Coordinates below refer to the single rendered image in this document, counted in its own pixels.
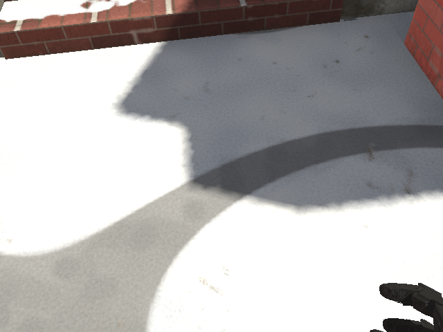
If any right robot hand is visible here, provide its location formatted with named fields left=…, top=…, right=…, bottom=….
left=370, top=283, right=443, bottom=332

